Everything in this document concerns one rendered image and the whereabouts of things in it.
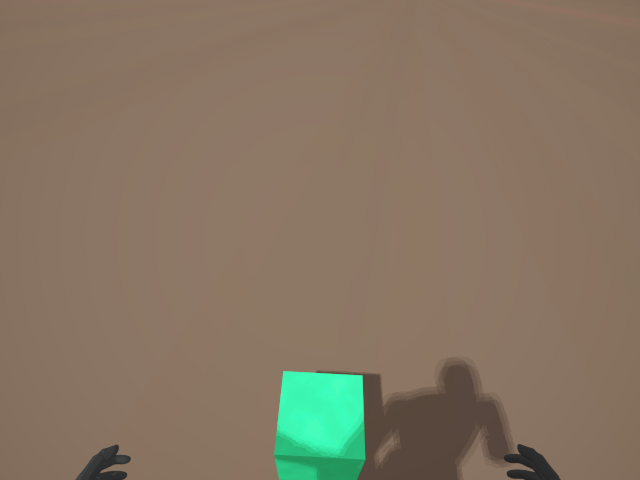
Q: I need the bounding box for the left robot hand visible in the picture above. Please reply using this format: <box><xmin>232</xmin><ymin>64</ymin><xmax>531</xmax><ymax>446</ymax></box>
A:
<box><xmin>76</xmin><ymin>445</ymin><xmax>131</xmax><ymax>480</ymax></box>

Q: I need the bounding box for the right robot hand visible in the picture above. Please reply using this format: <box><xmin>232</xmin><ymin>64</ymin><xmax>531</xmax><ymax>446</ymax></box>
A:
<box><xmin>504</xmin><ymin>444</ymin><xmax>561</xmax><ymax>480</ymax></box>

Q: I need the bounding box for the carton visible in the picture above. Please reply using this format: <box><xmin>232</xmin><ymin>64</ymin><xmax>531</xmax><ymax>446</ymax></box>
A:
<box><xmin>274</xmin><ymin>371</ymin><xmax>365</xmax><ymax>480</ymax></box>

